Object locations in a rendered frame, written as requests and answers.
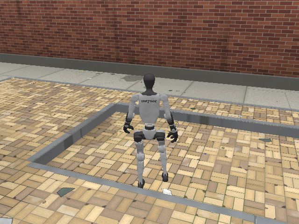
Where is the robot left upper arm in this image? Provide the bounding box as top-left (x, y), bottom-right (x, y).
top-left (127, 94), bottom-right (140, 119)

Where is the robot right upper arm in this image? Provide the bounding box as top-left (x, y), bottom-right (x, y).
top-left (159, 94), bottom-right (171, 120)

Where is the left robot foot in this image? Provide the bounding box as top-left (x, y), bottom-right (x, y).
top-left (138, 179), bottom-right (145, 189)

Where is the right robot forearm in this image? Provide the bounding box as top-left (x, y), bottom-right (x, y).
top-left (167, 113), bottom-right (177, 133)

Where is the robot foot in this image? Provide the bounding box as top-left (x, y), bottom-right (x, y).
top-left (138, 179), bottom-right (145, 189)
top-left (162, 173), bottom-right (168, 182)

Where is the left robot forearm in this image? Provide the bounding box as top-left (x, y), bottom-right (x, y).
top-left (124, 113), bottom-right (132, 127)

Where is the right robot hand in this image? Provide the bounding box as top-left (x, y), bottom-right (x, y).
top-left (167, 131), bottom-right (178, 143)

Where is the left robot hand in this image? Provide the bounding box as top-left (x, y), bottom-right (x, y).
top-left (123, 126), bottom-right (134, 133)

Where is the right robot foot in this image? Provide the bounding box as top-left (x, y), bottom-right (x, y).
top-left (162, 173), bottom-right (168, 182)

